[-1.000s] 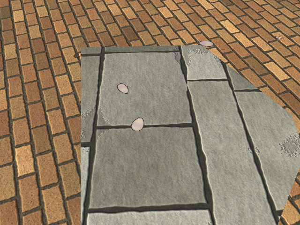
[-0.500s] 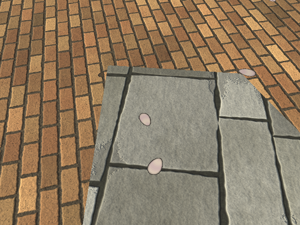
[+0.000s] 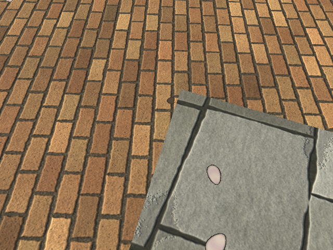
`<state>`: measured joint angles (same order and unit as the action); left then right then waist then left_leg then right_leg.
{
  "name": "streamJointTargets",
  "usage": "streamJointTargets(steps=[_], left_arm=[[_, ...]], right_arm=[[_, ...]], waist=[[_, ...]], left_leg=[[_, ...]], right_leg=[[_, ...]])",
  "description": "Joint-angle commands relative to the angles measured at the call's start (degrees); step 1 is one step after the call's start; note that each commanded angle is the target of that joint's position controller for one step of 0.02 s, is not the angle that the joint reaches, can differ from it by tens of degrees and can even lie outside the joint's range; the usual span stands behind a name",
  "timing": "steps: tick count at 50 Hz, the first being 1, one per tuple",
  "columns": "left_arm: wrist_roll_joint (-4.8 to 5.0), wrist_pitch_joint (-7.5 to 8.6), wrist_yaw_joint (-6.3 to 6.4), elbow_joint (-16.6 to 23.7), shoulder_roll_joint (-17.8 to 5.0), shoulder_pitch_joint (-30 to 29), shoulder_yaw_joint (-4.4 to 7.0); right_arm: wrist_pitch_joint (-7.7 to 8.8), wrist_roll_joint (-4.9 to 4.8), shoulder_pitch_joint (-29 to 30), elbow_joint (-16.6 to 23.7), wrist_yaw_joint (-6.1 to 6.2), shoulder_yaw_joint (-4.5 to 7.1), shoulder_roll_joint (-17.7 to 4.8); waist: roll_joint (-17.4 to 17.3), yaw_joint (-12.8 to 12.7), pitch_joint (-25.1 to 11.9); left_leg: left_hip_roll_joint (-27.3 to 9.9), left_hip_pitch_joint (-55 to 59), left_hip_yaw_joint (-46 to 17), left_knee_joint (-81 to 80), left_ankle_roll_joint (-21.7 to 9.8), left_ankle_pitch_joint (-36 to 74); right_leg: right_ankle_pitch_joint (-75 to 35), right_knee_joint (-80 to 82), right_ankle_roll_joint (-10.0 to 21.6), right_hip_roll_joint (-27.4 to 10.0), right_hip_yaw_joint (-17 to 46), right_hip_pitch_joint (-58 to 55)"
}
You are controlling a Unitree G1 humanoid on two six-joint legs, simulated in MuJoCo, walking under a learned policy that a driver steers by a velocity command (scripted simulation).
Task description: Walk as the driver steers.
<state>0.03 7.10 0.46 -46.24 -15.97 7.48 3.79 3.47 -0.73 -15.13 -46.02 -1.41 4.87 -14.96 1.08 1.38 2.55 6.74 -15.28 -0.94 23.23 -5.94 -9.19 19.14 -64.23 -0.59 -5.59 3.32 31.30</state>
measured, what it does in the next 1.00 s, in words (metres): walks ahead: right foot, then left foot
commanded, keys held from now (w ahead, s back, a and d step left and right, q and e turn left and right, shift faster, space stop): w+q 0.04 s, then w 0.74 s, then w+e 0.12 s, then e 0.10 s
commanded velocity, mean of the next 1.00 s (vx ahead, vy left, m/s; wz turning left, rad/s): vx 0.49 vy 0.00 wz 0.11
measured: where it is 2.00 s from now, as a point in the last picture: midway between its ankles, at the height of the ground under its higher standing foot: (156, 188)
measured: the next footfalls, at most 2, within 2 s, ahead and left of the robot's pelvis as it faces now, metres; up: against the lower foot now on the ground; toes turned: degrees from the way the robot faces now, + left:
right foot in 0.32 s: +0.37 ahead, -0.14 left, +0.00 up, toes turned +6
left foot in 0.82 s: +0.62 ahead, +0.15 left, +0.00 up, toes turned +8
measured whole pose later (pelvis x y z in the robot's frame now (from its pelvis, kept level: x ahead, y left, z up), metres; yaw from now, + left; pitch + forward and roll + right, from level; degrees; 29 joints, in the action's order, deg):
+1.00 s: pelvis +0.55 +0.04 +0.00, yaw +3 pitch +2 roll +0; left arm 1.5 3.0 0.3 -48.6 -17.4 16.2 3.5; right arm 5.4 1.0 -11.4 -43.6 -1.2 3.1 -14.3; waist 2.7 -0.3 1.6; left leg 0.7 -16.5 5.2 24.2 -2.2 -9.4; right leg 21.9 -65.3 -0.1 -3.2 2.9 28.5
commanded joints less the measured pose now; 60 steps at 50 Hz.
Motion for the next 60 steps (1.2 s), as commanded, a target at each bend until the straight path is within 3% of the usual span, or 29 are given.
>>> streamJointTargets(steps=[1, 5, 10, 13, 14, 15, 16, 17, 18, 19, 21, 22, 25, 28, 32, 37, 39, 40, 41, 42, 43, 44, 45, 46, 47, 49, 52, 56, 60], left_arm=[[-0.91, -0.71, 0.45, 3.71, -4.39, 0.76, 1.30], [-0.63, -0.51, -0.25, 5.84, -2.23, -6.83, 0.26], [0.18, 0.51, -1.75, 8.48, -3.83, -13.16, 0.20], [0.21, 1.18, -2.25, 8.87, -5.50, -11.46, 0.66], [0.14, 1.37, -2.17, 8.04, -6.40, -7.76, 1.15], [-0.20, 1.52, -1.94, 6.20, -8.15, -0.90, 2.06], [-0.97, 1.50, -1.63, 4.83, -10.98, 8.99, 2.80], [-1.32, 0.82, -1.79, 2.56, -14.91, 16.66, 4.17], [0.39, 0.49, -2.22, 1.79, -10.20, 17.22, 2.90], [1.01, 0.08, -1.99, 2.41, -7.04, 13.30, 1.92], [0.04, -0.78, -2.04, 3.49, -4.76, 6.63, 0.78], [-0.58, -0.58, -2.02, 3.64, -4.61, 5.45, 0.48], [-0.12, -0.07, -2.09, 2.62, -5.36, 5.79, 0.64], [0.30, -0.35, -1.46, 1.49, -7.59, 7.61, 1.24], [1.03, -1.16, -1.03, -0.17, -8.65, 11.34, 1.39], [1.45, -2.60, -0.78, -2.59, -9.35, 15.47, 1.52], [1.48, -3.22, -0.47, -2.82, -10.40, 14.68, 1.84], [1.63, -3.48, -0.35, -2.76, -10.52, 13.85, 1.78], [1.33, -3.57, -0.29, -2.46, -9.29, 13.57, 1.21], [-0.24, -3.30, -0.23, -0.47, -5.95, 13.01, -0.22], [0.67, -2.20, -0.56, -0.28, -0.12, 20.80, -1.85], [2.04, -1.62, -0.68, -1.15, -6.83, 16.98, -0.24], [2.78, -1.40, -0.77, 0.59, -8.88, 11.98, 0.54], [2.33, -1.64, -0.43, 0.94, -8.10, 9.67, 0.53], [1.27, -2.19, -0.16, 1.03, -7.33, 9.20, 0.79], [1.51, -4.14, 0.14, -0.03, -5.41, 12.83, 0.92], [0.90, -5.85, 0.38, 2.00, -3.52, 10.85, 0.86], [0.55, -5.82, -1.10, 4.77, -2.15, 5.67, 0.39], [0.29, -6.22, -2.70, 8.27, -3.54, 0.97, 1.04]], right_arm=[[1.23, -0.17, 0.98, 4.69, 1.23, 2.03, -9.11], [0.72, -0.47, -2.44, 3.87, 2.09, 1.81, -8.63], [0.55, -0.44, -7.51, 1.52, 2.01, 1.35, -8.16], [-0.07, -0.14, -7.93, 1.04, 2.41, 1.61, -9.15], [-0.25, -0.15, -6.79, 1.34, 2.46, 1.61, -9.35], [-0.32, 0.01, -5.49, 1.86, 2.36, 1.21, -8.54], [-0.20, 0.69, -4.15, 3.42, 2.24, 0.28, -6.82], [0.65, -0.51, -12.49, 3.27, 2.09, -0.89, -2.82], [1.32, -0.85, -12.10, 2.71, 1.86, -0.87, -5.46], [1.51, -1.50, -6.30, 3.66, 1.57, 0.02, -8.85], [1.60, 0.10, 1.00, 5.33, 1.55, -0.02, -7.80], [1.41, 0.19, -0.31, 5.41, 1.54, 0.18, -7.17], [0.66, 0.16, -1.79, 4.85, 1.65, -0.32, -4.58], [0.84, 0.71, 3.81, 6.70, 1.68, -0.92, -3.54], [1.44, 0.25, 11.25, 8.36, 0.91, -1.59, -2.35], [2.07, -0.40, 17.64, 11.23, -0.49, -1.44, -3.60], [2.36, -0.31, 15.35, 11.06, -0.80, -0.89, -5.13], [2.52, -0.03, 10.87, 9.95, -0.63, -0.09, -6.47], [2.56, 0.32, 2.17, 7.59, -0.11, 1.32, -9.32], [2.41, 1.30, -8.99, 6.01, 0.66, 2.57, -14.05], [1.93, 1.25, -10.39, 4.90, 0.34, 2.91, -16.43], [1.78, 0.83, -10.26, 5.36, 0.42, 1.55, -10.72], [1.88, 0.59, -6.70, 5.43, 0.64, 0.79, -8.85], [2.02, 1.01, -2.09, 5.80, 0.60, 0.22, -7.75], [2.26, 1.59, 0.91, 5.86, 0.38, -0.08, -6.68], [3.00, 2.04, 4.84, 5.41, 0.18, -0.26, -5.10], [3.09, 1.80, 6.63, 4.35, 1.22, 0.41, -6.99], [1.50, 1.56, 6.56, 3.38, 2.99, 0.87, -8.61], [-0.24, 0.36, 5.20, 2.16, 3.46, 1.42, -10.21]], waist=[[-1.76, -2.19, -3.79], [-4.87, 1.29, -3.00], [-6.25, 4.29, -1.34], [-7.65, 2.63, -1.29], [-8.20, 0.36, -2.88], [-7.47, -3.13, -7.53], [-4.01, -7.51, -15.81], [11.90, -6.21, -24.18], [13.69, -6.78, -22.87], [7.79, -7.00, -13.06], [-0.58, -4.41, -3.15], [2.19, -2.30, -2.87], [3.33, -0.88, -3.11], [2.19, -2.09, -2.31], [2.29, -4.97, -1.29], [3.29, -6.18, 0.63], [4.25, -3.95, -0.86], [4.12, -0.97, -3.50], [3.03, 3.14, -9.30], [-4.03, 7.20, -18.77], [-18.88, 3.19, -25.66], [-11.73, 5.78, -21.78], [-9.24, 5.24, -13.67], [-5.55, 3.06, -9.14], [-5.24, 1.11, -6.12], [-6.95, -2.48, -5.10], [-6.46, -3.71, -3.52], [-5.87, -1.96, -4.79], [-5.56, -0.40, -4.89]], left_leg=[[-15.06, 2.86, -15.50, -11.01, -11.54, 18.01], [-11.24, 1.53, -10.37, -10.17, -7.39, 14.19], [-15.29, 9.39, -14.66, -6.90, -6.37, 9.89], [-18.09, 15.53, -17.51, -2.94, -5.36, 17.14], [-17.20, 16.00, -16.79, 0.51, -4.55, 25.43], [-14.34, 14.49, -14.45, 8.05, -3.20, 32.56], [-11.04, 6.01, -11.60, 22.29, -1.22, 25.19], [-1.97, -15.88, -6.36, 44.13, 3.55, -2.48], [-2.37, -25.03, -9.93, 50.36, 3.51, -23.72], [-5.67, -29.66, -9.62, 53.46, 3.32, -19.97], [-10.41, -27.53, -5.26, 47.02, 3.17, -11.82], [-12.17, -24.56, -5.26, 44.37, 3.40, -9.58], [-13.60, -21.56, -3.39, 38.37, 4.67, -7.20], [-14.08, -23.28, -2.14, 27.85, 5.95, 1.52], [-11.80, -19.18, 0.03, 13.99, 6.12, 12.79], [-10.10, -20.22, 0.20, 7.11, 4.21, 9.04], [-8.85, -15.66, 1.01, 5.18, 2.62, 5.07], [-7.32, -7.77, 2.26, 3.08, 1.43, 5.12], [-7.96, 5.89, 1.67, 3.32, -0.40, 6.85], [-20.04, 24.14, -11.09, 5.70, -4.42, 9.74], [-31.44, 39.73, -35.20, -0.09, -12.08, -1.79], [-29.80, 36.00, -35.76, -3.35, -9.86, -9.47], [-28.12, 28.63, -27.12, -4.87, -7.46, -7.94], [-26.11, 20.25, -20.78, -6.42, -6.46, 2.13], [-24.56, 13.65, -15.51, -7.64, -6.50, 12.72], [-22.63, 5.96, -7.34, -9.26, -6.60, 26.06], [-21.98, 3.34, 0.56, -10.38, -6.19, 34.63], [-20.32, 4.77, 7.81, -10.17, -5.14, 32.70], [-22.52, 10.75, 8.55, -6.34, -4.25, 30.28]], right_leg=[[-6.22, 8.45, -2.20, -0.88, -0.40, 4.10], [-22.86, 26.65, -2.34, 2.13, -1.84, 0.60], [-24.65, 34.83, 0.19, 3.47, -1.51, 1.43], [-16.97, 37.04, 2.72, 4.32, -2.12, 0.56], [-15.97, 38.62, 4.02, 5.60, -3.43, -4.49], [-18.51, 39.15, 6.05, 5.51, -3.55, -14.77], [-21.26, 36.46, 10.15, -2.36, 4.51, -30.85], [-10.87, 39.27, 19.73, -14.45, 28.67, -52.62], [-0.82, 45.73, 19.89, -16.96, 39.75, -53.69], [4.02, 46.77, 17.07, -15.29, 32.65, -46.14], [-3.72, 50.62, 13.99, -9.98, 20.55, -30.14], [-8.27, 51.81, 14.05, -9.28, 18.23, -26.22], [-17.03, 54.83, 14.66, -6.99, 11.46, -21.95], [-23.57, 56.22, 14.33, -6.13, 6.44, -22.40], [-22.79, 56.19, 12.13, -4.10, 1.59, -23.09], [-23.74, 52.51, 11.07, -8.08, 3.37, -31.43], [-30.97, 48.71, 9.90, -8.89, 3.43, -33.77], [-39.19, 43.13, 8.85, -7.45, 2.42, -32.76], [-41.37, 33.03, 7.22, -4.50, 0.63, -28.20], [-24.28, 14.45, 4.84, -0.37, -1.99, -15.49], [13.59, -2.75, 2.27, 8.03, -1.09, 5.40], [14.23, -8.88, 2.60, 5.31, 4.82, 11.14], [8.80, -9.27, 2.94, 3.07, 3.91, 13.71], [4.35, -7.09, 2.24, 1.10, 2.66, 10.96], [2.39, -4.71, 1.44, 0.03, 2.29, 8.11], [1.68, -2.42, -0.21, -0.96, 2.05, 1.17], [-4.10, 3.70, -1.81, -0.43, 0.55, 2.51], [-17.06, 17.54, -1.22, 0.26, -2.61, -1.07], [-16.00, 24.98, 0.47, 1.25, -3.96, -1.09]])
Over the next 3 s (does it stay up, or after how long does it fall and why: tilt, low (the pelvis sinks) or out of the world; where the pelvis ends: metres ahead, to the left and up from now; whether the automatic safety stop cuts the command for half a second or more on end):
stays up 0.72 0.04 0.00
